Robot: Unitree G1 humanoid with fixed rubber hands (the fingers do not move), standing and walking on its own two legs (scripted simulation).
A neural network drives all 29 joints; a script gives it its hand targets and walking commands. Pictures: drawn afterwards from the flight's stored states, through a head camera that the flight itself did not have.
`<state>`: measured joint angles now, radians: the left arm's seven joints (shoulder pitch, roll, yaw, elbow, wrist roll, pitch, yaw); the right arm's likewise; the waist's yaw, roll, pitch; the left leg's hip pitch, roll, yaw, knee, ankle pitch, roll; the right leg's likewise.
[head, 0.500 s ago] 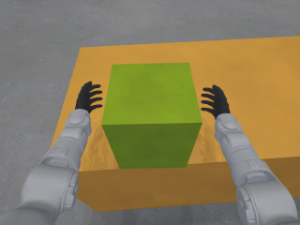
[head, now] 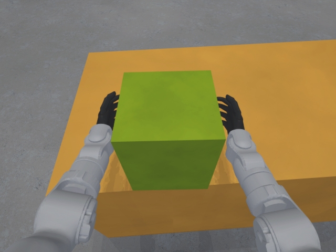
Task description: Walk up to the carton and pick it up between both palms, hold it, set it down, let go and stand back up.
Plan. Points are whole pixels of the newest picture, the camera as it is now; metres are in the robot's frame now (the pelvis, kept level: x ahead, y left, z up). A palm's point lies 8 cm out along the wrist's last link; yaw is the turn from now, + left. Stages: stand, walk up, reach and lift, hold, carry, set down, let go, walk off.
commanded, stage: reach and lift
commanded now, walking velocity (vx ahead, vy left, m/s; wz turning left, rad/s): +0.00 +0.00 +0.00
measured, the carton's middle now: (168, 134) +0.40 +0.02 +0.04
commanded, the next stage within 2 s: none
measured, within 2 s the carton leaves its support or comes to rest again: leaves its support in 1.48 s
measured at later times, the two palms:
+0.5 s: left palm (107, 124) +0.42 +0.17 +0.07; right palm (229, 129) +0.40 -0.13 +0.06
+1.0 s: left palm (107, 128) +0.41 +0.17 +0.07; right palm (228, 131) +0.39 -0.13 +0.06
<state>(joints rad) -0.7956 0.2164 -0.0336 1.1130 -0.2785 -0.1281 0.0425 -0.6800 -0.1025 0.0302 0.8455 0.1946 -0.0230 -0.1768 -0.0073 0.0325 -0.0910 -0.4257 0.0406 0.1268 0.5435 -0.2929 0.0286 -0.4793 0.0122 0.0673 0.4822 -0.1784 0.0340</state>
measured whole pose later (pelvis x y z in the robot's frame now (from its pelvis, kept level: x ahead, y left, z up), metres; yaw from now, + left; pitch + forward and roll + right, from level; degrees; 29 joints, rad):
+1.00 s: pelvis +0.00 +0.00 +0.00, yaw +0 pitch +10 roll -1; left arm -0.80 0.13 0.13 1.22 -0.13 -0.25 0.11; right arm -0.67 0.01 -0.15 0.89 0.00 -0.05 -0.18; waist -0.01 0.03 -0.12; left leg -0.43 0.04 0.13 0.54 -0.29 0.03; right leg -0.47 0.01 0.07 0.47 -0.17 0.03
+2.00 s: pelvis -0.01 +0.00 +0.00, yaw +0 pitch +9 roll -1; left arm -0.77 0.11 0.11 1.09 -0.13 -0.14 0.12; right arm -0.63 0.01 -0.15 0.88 0.00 -0.07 -0.19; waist -0.01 0.03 -0.20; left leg -0.43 0.04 0.13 0.54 -0.28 0.03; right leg -0.46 0.01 0.07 0.45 -0.15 0.03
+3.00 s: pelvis -0.05 +0.01 +0.00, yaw +0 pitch +6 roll -2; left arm -0.77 0.11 0.13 0.59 -0.08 0.54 0.25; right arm -0.86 -0.09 -0.14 0.75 0.09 0.46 -0.11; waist -0.01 0.03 -0.21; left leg -0.43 0.04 0.12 0.54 -0.23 0.03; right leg -0.42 0.01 0.07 0.36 -0.05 0.04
